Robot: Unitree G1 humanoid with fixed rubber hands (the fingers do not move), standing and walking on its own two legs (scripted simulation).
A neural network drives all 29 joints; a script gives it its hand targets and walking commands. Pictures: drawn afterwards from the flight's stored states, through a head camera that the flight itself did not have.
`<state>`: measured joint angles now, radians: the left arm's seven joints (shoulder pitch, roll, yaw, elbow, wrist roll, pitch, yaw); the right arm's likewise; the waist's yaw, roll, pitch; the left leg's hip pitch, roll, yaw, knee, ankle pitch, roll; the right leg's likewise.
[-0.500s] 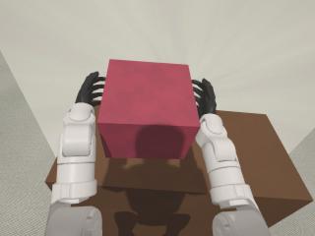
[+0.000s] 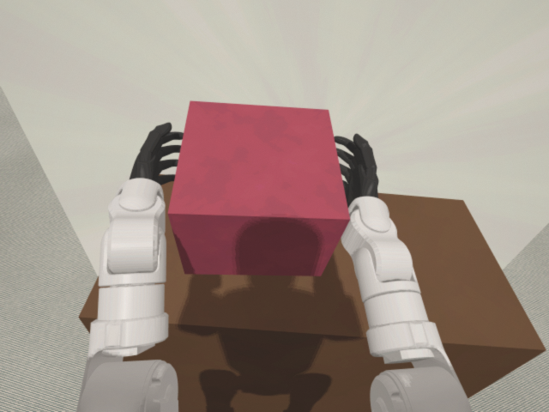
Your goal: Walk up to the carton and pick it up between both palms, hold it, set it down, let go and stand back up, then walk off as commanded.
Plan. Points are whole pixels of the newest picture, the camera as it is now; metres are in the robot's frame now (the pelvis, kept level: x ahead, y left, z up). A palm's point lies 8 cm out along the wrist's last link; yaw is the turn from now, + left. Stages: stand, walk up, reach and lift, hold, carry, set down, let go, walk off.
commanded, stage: hold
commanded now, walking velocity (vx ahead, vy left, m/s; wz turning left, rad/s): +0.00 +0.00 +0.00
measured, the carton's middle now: (257, 191) +0.36 +0.03 +0.16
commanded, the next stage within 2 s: none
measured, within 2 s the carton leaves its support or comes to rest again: neither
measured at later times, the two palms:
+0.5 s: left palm (149, 182) +0.35 +0.17 +0.18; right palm (359, 196) +0.35 -0.12 +0.17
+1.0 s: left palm (148, 183) +0.34 +0.17 +0.18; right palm (359, 195) +0.35 -0.12 +0.17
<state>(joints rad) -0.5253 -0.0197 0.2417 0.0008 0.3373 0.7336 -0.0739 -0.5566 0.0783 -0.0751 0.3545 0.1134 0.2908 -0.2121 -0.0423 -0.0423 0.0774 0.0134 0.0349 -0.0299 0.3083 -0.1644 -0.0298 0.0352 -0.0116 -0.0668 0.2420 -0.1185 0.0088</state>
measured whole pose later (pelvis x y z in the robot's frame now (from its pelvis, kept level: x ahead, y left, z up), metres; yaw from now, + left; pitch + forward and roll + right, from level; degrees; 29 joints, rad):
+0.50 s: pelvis +0.00 +0.00 +0.00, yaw +0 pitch -9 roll -1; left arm -0.52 -0.02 0.24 0.01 0.34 0.74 -0.07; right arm -0.55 0.08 -0.08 0.38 0.11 0.28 -0.21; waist -0.04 -0.04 0.08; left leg 0.01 0.03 -0.03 0.31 -0.16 -0.03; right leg 0.04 -0.01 -0.07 0.24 -0.12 0.01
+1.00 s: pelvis +0.00 +0.00 +0.00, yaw +0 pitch -10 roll -1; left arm -0.52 -0.02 0.24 0.00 0.35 0.75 -0.08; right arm -0.56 0.08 -0.07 0.37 0.11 0.29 -0.21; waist -0.04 -0.04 0.08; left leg 0.02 0.03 -0.03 0.31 -0.16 -0.03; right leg 0.04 -0.01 -0.07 0.24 -0.12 0.01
